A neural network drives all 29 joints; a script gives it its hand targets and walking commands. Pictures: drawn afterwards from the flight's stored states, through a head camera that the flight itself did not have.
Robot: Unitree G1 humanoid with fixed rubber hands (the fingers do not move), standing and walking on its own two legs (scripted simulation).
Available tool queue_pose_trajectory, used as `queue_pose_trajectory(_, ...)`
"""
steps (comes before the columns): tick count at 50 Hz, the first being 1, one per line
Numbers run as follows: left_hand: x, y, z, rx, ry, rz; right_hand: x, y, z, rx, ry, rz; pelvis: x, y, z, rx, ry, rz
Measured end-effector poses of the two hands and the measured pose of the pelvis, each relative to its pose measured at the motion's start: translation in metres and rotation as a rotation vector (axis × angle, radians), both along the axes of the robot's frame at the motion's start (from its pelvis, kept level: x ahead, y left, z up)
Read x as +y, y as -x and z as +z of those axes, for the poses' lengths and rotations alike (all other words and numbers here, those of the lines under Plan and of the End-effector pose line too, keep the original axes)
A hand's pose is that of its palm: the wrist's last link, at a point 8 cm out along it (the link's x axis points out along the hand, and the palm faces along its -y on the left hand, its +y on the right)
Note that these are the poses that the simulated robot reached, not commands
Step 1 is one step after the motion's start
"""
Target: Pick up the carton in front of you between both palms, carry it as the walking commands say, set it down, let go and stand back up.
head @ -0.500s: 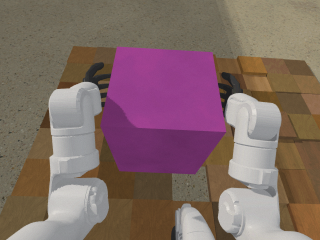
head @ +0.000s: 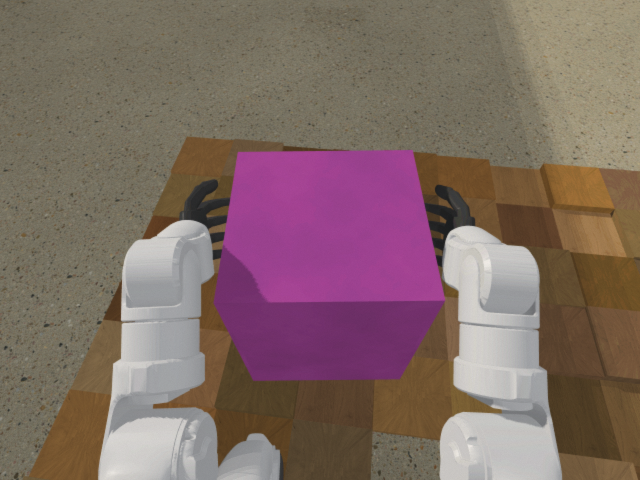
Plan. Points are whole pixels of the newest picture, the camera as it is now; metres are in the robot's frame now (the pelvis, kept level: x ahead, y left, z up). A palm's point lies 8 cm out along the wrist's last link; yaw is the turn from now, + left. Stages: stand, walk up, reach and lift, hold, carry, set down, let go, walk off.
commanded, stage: carry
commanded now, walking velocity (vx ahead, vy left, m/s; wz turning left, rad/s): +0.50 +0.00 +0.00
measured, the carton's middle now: (325, 275) +0.36 +0.01 +0.02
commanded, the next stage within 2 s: none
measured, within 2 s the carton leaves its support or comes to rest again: neither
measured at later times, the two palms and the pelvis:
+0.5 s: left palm (233, 86) +0.67 +0.18 +0.09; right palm (419, 100) +0.65 -0.12 +0.09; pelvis +0.30 +0.04 -0.03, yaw +0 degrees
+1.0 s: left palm (261, 7) +0.98 +0.17 +0.07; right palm (402, 13) +0.99 -0.13 +0.06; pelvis +0.63 +0.02 -0.05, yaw -1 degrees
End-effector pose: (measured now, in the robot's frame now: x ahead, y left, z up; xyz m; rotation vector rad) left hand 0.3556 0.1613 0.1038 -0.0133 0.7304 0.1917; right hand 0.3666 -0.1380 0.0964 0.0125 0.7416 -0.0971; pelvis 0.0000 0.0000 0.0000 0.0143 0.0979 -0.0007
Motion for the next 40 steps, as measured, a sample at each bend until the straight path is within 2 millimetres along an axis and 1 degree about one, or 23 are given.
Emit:
queue_pose_trajectory(3, 0.008, -0.038, 0.009, -0.049, -0.002, -0.015, 0.008, -0.035, 0.011, -0.049, 0.009, -0.005, 0.009, -0.038, -0.005, -0.004, 0.018, -0.007)
queue_pose_trajectory(6, 0.020, -0.079, 0.011, -0.076, 0.000, -0.028, 0.020, -0.075, 0.017, -0.078, 0.026, -0.007, 0.020, -0.082, -0.016, -0.010, 0.035, -0.011)
queue_pose_trajectory(8, 0.030, -0.108, 0.007, -0.075, 0.008, -0.039, 0.030, -0.103, 0.017, -0.077, 0.045, -0.007, 0.028, -0.111, -0.025, -0.012, 0.026, -0.018)
queue_pose_trajectory(10, 0.037, -0.136, -0.001, -0.054, 0.012, -0.057, 0.036, -0.126, 0.012, -0.056, 0.067, -0.010, 0.035, -0.133, -0.031, -0.012, 0.010, -0.017)
queue_pose_trajectory(11, 0.038, -0.148, -0.006, -0.034, 0.014, -0.066, 0.038, -0.135, 0.008, -0.035, 0.075, -0.013, 0.038, -0.143, -0.031, -0.010, 0.006, -0.016)
queue_pose_trajectory(15, 0.035, -0.190, -0.018, 0.047, 0.020, -0.101, 0.035, -0.162, -0.010, 0.047, 0.084, -0.040, 0.047, -0.181, -0.025, -0.008, 0.023, -0.008)
queue_pose_trajectory(17, 0.031, -0.212, -0.020, 0.055, 0.023, -0.116, 0.031, -0.178, -0.012, 0.055, 0.083, -0.056, 0.049, -0.200, -0.022, -0.009, 0.026, -0.006)
queue_pose_trajectory(19, 0.027, -0.235, -0.019, 0.044, 0.026, -0.124, 0.027, -0.198, -0.010, 0.045, 0.077, -0.072, 0.049, -0.221, -0.020, -0.008, 0.025, -0.004)
queue_pose_trajectory(23, 0.018, -0.287, -0.013, -0.002, 0.024, -0.121, 0.019, -0.251, -0.006, -0.002, 0.057, -0.090, 0.047, -0.269, -0.024, -0.007, 0.009, 0.000)
queue_pose_trajectory(26, 0.012, -0.328, -0.014, -0.019, 0.014, -0.106, 0.013, -0.296, -0.010, -0.019, 0.036, -0.085, 0.042, -0.314, -0.031, -0.010, -0.007, 0.000)
queue_pose_trajectory(28, 0.009, -0.357, -0.018, -0.020, 0.002, -0.093, 0.009, -0.329, -0.018, -0.021, 0.025, -0.071, 0.036, -0.347, -0.040, -0.020, -0.012, 0.003)
queue_pose_trajectory(30, 0.008, -0.384, -0.025, -0.024, -0.014, -0.068, 0.008, -0.364, -0.028, -0.025, 0.021, -0.038, 0.027, -0.382, -0.054, -0.039, -0.027, 0.016)
queue_pose_trajectory(32, 0.010, -0.406, -0.036, -0.010, -0.035, -0.046, 0.010, -0.396, -0.041, -0.013, 0.016, -0.004, 0.021, -0.407, -0.062, -0.042, -0.007, 0.014)
queue_pose_trajectory(34, 0.013, -0.423, -0.050, 0.033, -0.035, -0.027, 0.013, -0.421, -0.053, 0.029, 0.024, 0.023, 0.015, -0.430, -0.062, -0.039, -0.007, 0.012)
queue_pose_trajectory(36, 0.015, -0.438, -0.060, 0.071, -0.027, -0.012, 0.015, -0.442, -0.060, 0.066, 0.034, 0.042, 0.010, -0.451, -0.058, -0.033, -0.010, 0.013)
queue_pose_trajectory(38, 0.016, -0.456, -0.065, 0.089, -0.022, -0.004, 0.016, -0.463, -0.063, 0.084, 0.040, 0.053, 0.006, -0.472, -0.053, -0.027, -0.016, 0.015)
queue_pose_trajectory(40, 0.015, -0.479, -0.064, 0.083, -0.017, 0.001, 0.015, -0.487, -0.061, 0.079, 0.038, 0.052, 0.004, -0.493, -0.049, -0.020, -0.024, 0.015)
